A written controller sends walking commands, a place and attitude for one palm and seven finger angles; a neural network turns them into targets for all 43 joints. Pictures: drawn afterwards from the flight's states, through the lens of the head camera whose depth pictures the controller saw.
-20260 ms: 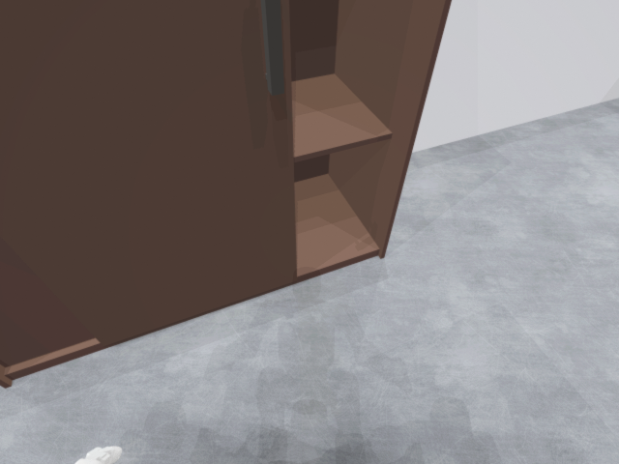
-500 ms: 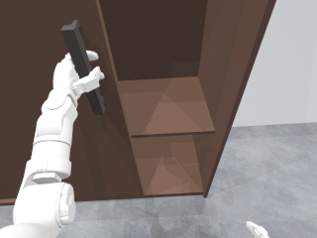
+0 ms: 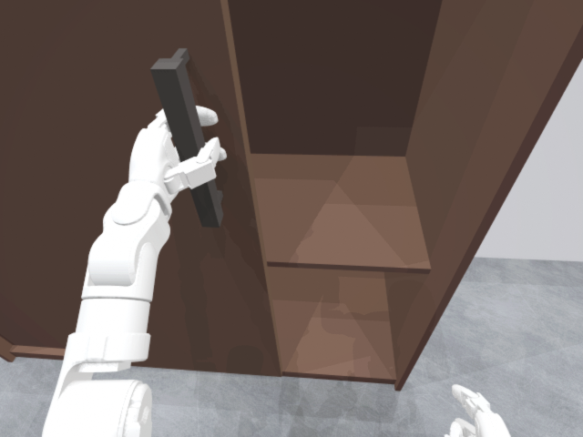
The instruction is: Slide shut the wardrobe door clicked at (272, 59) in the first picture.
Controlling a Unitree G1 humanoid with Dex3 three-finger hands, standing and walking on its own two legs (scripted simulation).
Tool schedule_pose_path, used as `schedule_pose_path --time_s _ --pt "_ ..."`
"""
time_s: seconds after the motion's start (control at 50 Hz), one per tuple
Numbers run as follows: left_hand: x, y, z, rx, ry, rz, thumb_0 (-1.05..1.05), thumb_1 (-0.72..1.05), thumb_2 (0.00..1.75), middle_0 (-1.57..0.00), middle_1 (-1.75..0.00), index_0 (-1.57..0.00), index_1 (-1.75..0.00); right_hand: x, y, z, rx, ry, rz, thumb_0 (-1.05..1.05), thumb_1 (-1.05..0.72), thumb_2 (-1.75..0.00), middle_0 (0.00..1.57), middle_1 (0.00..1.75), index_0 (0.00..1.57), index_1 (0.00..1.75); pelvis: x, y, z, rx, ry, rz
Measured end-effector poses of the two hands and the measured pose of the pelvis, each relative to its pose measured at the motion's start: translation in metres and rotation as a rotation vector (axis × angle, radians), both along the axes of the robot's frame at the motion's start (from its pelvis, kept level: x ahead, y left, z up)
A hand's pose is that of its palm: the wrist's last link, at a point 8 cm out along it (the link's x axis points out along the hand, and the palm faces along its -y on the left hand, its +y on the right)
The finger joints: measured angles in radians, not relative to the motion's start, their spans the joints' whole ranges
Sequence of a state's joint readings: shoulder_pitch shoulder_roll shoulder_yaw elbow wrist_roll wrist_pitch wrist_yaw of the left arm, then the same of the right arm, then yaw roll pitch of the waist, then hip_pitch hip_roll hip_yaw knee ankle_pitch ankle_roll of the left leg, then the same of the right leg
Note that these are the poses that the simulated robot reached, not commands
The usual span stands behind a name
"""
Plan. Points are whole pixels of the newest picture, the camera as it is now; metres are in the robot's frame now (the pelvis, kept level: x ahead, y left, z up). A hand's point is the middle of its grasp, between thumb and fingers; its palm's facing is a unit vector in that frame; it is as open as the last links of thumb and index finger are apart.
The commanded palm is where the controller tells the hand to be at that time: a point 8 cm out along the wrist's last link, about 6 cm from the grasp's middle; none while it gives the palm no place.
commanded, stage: tug the door sideways, standing still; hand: left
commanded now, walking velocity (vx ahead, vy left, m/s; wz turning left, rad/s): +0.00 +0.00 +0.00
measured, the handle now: (199, 147) +0.43 +0.15 +0.21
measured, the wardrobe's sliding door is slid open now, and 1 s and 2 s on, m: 0.37 0.34 0.09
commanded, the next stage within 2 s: step sideways, sliding the door along in 0.08 s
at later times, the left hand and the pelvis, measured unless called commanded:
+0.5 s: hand (208, 164) +0.39 +0.13 +0.21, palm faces +0.20 -0.97 -0.15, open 6.3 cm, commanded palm +0.37 +0.13 +0.22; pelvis -0.02 -0.03 -0.02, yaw +4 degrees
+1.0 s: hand (233, 164) +0.40 +0.10 +0.21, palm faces +0.23 -0.97 -0.10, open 6.6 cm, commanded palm +0.37 +0.07 +0.21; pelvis +0.02 -0.09 -0.01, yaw +5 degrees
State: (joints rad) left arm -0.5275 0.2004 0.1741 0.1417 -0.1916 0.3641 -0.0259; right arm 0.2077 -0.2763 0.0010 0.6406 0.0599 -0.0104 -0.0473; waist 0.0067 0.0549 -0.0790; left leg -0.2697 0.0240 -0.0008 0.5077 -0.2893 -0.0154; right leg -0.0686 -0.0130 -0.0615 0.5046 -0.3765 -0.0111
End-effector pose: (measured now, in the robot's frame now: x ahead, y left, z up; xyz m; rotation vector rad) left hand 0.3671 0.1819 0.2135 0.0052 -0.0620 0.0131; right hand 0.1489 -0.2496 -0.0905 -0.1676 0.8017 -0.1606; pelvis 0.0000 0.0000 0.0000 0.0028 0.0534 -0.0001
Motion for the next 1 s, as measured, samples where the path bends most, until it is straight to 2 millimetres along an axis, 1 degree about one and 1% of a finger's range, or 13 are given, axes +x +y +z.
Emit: schedule_pose_path --time_s 0.12,0.22,0.28,0.34,0.42,0.48,0.52,0.58,0.64,0.72,0.82,0.92,1.0 --pt "-0.001 -0.001 0.0 0.009 0.006 0.036 -0.01 0.64 0.85 -0.44 -1.4 -0.4 -1.4 0.029 0.023 -0.002 0.03 -0.017 0.084 0.02 -0.91 -0.9 0.2 0.3 0.2 0.3 0.004 0.002 0.0 -0.001 0.002 0.049" --pt "0.0 -0.001 0.0 0.029 -0.011 0.041 -0.02 0.63 0.85 -0.45 -1.4 -0.41 -1.4 0.044 0.046 -0.001 0.064 -0.038 0.149 0.02 -0.91 -0.9 0.2 0.3 0.2 0.3 0.005 0.005 0.0 -0.005 -0.002 0.074" --pt "0.001 0.001 -0.001 0.098 -0.081 0.049 -0.06 0.58 0.84 -0.45 -1.4 -0.38 -1.4 0.045 0.055 -0.002 0.081 -0.048 0.17 0.01 -0.91 -0.9 0.2 0.3 0.2 0.3 -0.002 0.005 0.0 0.001 -0.016 0.039" --pt "0.0 0.0 -0.002 0.129 -0.125 0.078 -0.08 0.58 0.84 -0.48 -1.4 -0.36 -1.4 0.037 0.059 -0.008 0.107 -0.03 0.183 0.01 -0.91 -0.9 0.2 0.3 0.2 0.3 -0.011 -0.001 0.0 0.017 -0.036 0.02" --pt "-0.002 -0.002 -0.003 0.155 -0.168 0.128 -0.08 0.58 0.85 -0.48 -1.4 -0.34 -1.4 0.021 0.053 -0.027 0.141 0.03 0.188 0.01 -0.91 -0.9 0.2 0.3 0.21 0.3 -0.019 -0.013 -0.007 0.033 -0.074 0.019" --pt "-0.003 -0.004 -0.004 0.169 -0.191 0.169 -0.08 0.6 0.85 -0.47 -1.4 -0.31 -1.4 0.009 0.041 -0.046 0.151 0.076 0.176 0.01 -0.91 -0.9 0.2 0.3 0.21 0.3 -0.017 -0.023 -0.015 0.011 -0.111 0.044" --pt "-0.004 -0.006 -0.005 0.16 -0.2 0.182 -0.08 0.6 0.84 -0.47 -1.4 -0.3 -1.4 0.001 0.03 -0.053 0.137 0.13 0.159 0.01 -0.91 -0.9 0.2 0.3 0.21 0.3 -0.015 -0.027 -0.015 -0.006 -0.114 0.075" --pt "-0.004 -0.009 -0.006 0.132 -0.225 0.187 -0.05 0.63 0.84 -0.47 -1.4 -0.29 -1.4 -0.007 0.012 -0.05 0.085 0.196 0.146 0.02 -0.91 -0.9 0.2 0.3 0.2 0.3 -0.012 -0.032 -0.007 0.006 -0.11 0.092" --pt "-0.004 -0.01 -0.007 0.116 -0.266 0.179 -0.04 0.63 0.82 -0.46 -1.4 -0.28 -1.4 -0.006 -0.001 -0.04 0.033 0.223 0.152 0.02 -0.91 -0.9 0.2 0.3 0.2 0.3 -0.01 -0.035 -0.002 0.021 -0.1 0.11" --pt "-0.002 -0.012 -0.01 0.094 -0.316 0.143 -0.02 0.65 0.8 -0.46 -1.4 -0.26 -1.38 0.014 -0.01 -0.032 -0.003 0.188 0.159 0.02 -0.91 -0.9 0.2 0.3 0.2 0.3 -0.009 -0.034 -0.008 0.01 -0.095 0.116" --pt "-0.002 -0.018 -0.011 0.09 -0.326 0.13 -0.02 0.66 0.79 -0.46 -1.4 -0.25 -1.36 0.046 -0.001 -0.019 0.039 0.126 0.219 0.02 -0.91 -0.9 0.2 0.3 0.2 0.3 -0.007 -0.045 -0.003 -0.015 -0.106 0.104" --pt "-0.002 -0.026 -0.011 0.103 -0.327 0.153 -0.03 0.65 0.8 -0.46 -1.4 -0.26 -1.35 0.078 0.013 -0.01 0.099 0.061 0.297 0.01 -0.91 -0.9 0.2 0.3 0.2 0.3 0.004 -0.067 -0.002 -0.042 -0.123 0.084" --pt "-0.003 -0.037 -0.011 0.138 -0.333 0.203 -0.05 0.63 0.81 -0.46 -1.4 -0.26 -1.33 0.104 0.014 -0.013 0.153 0.006 0.355 0.01 -0.91 -0.9 0.2 0.3 0.2 0.3 0.016 -0.094 -0.009 -0.042 -0.141 0.083"
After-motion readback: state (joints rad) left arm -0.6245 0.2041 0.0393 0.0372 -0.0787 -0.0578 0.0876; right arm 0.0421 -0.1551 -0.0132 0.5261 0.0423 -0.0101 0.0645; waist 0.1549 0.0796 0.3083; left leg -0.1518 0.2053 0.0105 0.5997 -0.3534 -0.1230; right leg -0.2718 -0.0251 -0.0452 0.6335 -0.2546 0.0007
